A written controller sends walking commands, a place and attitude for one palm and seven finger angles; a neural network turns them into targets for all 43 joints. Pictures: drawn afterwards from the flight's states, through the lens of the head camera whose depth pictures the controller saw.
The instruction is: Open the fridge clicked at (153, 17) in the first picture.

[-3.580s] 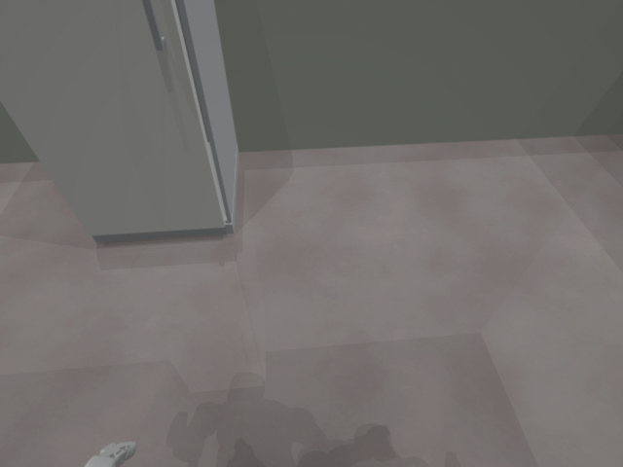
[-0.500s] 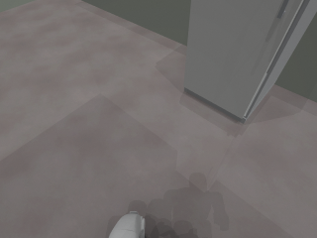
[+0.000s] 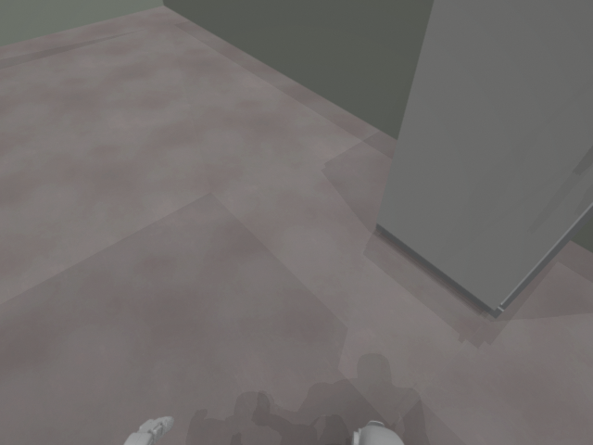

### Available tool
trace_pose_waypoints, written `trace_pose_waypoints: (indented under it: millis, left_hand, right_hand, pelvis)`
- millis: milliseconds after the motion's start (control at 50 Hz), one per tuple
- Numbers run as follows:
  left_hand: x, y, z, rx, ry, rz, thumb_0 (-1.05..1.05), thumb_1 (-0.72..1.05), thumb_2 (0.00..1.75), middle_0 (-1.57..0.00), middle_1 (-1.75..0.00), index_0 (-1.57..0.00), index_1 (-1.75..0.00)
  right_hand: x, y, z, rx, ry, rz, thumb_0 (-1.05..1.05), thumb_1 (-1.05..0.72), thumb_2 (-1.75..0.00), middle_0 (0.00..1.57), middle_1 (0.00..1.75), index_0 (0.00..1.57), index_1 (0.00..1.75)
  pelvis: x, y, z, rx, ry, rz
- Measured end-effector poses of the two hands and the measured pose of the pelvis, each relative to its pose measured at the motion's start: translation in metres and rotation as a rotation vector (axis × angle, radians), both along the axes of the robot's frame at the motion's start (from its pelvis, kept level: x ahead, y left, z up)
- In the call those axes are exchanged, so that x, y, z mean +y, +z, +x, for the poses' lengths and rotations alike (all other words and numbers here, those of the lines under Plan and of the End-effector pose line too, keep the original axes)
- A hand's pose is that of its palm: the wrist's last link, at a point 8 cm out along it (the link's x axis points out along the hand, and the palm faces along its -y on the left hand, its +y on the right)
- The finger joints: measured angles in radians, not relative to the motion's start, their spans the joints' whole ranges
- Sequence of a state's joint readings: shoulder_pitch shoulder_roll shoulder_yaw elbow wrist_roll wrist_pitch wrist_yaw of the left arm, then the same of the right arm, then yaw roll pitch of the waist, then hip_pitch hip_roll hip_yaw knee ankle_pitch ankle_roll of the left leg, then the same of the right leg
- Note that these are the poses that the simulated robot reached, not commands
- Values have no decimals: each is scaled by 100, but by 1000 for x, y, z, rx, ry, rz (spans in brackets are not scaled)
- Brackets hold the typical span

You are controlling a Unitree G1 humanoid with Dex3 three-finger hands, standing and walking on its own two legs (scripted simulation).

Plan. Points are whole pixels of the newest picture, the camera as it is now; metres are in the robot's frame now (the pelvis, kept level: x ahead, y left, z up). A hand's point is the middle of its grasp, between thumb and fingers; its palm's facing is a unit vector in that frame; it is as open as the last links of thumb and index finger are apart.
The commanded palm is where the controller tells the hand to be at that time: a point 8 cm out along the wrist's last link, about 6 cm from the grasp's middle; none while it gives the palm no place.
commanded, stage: walk to a spot facing it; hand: right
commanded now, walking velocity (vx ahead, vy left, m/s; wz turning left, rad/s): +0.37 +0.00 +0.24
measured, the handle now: out of the picture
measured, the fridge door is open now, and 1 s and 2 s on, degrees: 0 0 0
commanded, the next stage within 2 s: turn to face it in 0.58 s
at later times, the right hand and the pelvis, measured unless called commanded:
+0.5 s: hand (433, 366) +0.29 -0.23 -0.17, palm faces -0.16 +0.97 -0.16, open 7.4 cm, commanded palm none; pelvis +0.19 -0.05 +0.01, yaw +14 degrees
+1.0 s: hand (354, 276) +0.46 -0.09 -0.15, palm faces -0.26 +0.95 -0.19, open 7.3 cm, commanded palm none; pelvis +0.29 +0.02 +0.00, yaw +15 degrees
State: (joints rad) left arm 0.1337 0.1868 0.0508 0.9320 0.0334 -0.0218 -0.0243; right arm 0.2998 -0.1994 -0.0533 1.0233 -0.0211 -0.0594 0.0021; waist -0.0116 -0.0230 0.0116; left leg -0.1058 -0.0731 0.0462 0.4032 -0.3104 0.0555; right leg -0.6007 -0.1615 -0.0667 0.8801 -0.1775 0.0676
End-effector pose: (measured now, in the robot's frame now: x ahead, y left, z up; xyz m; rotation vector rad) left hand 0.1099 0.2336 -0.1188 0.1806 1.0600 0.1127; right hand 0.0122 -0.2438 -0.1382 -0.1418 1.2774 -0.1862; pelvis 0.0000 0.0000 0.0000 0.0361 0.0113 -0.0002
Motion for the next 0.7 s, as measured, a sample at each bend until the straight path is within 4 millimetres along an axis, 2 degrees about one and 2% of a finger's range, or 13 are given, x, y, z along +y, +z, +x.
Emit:
trace_pose_waypoints:
  millis: [100,140,180,260,340,440,500,580,640,700]
  left_hand:
    - [-31,-2,71,-31,-51,20,1,91,90,-20,-29,-19,-29]
    - [-43,-2,88,-46,-48,31,1,90,90,-20,-29,-19,-29]
    - [-50,1,92,-48,-18,33,1,90,90,-20,-30,-20,-29]
    - [-59,6,72,20,96,32,0,91,90,-20,-30,-20,-29]
    - [-50,10,46,107,220,70,-1,95,90,-20,-30,-20,-30]
    - [-56,4,11,257,320,48,0,93,90,-20,-30,-20,-29]
    - [-66,-3,-4,333,376,8,0,92,90,-20,-30,-20,-29]
    - [-77,-15,-14,416,448,-62,1,91,90,-20,-30,-20,-29]
    - [-80,-27,-16,466,502,-117,1,91,90,-20,-30,-20,-29]
    - [-72,-44,-10,499,538,-167,1,90,90,-20,-30,-20,-29]
  right_hand:
    - [-15,-22,4,111,-51,47,1,-91,-90,20,30,20,30]
    - [-22,-30,11,166,-53,68,1,-91,-90,20,30,20,30]
    - [-29,-29,26,201,-26,80,1,-91,-90,20,30,20,30]
    - [-42,-18,82,184,39,88,1,-91,-90,20,30,20,30]
    - [-50,-10,152,111,96,75,1,-91,-90,20,30,20,30]
    - [-45,-6,236,31,166,60,1,-91,-90,20,30,19,30]
    - [-32,-3,282,4,224,54,1,-91,-90,19,30,19,30]
    - [-2,-2,343,-24,322,43,1,-91,-90,19,30,19,30]
    - [28,-3,388,-59,401,32,1,-91,-90,19,30,19,30]
    - [57,-8,428,-132,458,16,1,-91,-90,20,30,19,30]
  pelvis:
    - [-26,-12,53,-3,17,16]
    - [-36,-16,70,-12,36,-5]
    - [-44,-13,85,-25,67,-2]
    - [-56,1,115,-37,110,5]
    - [-62,8,142,-35,154,4]
    - [-58,8,176,-31,206,-7]
    - [-52,6,194,-29,237,-14]
    - [-39,0,217,-24,281,-25]
    - [-24,-8,234,-18,318,-32]
    - [-3,-23,253,-16,343,-46]
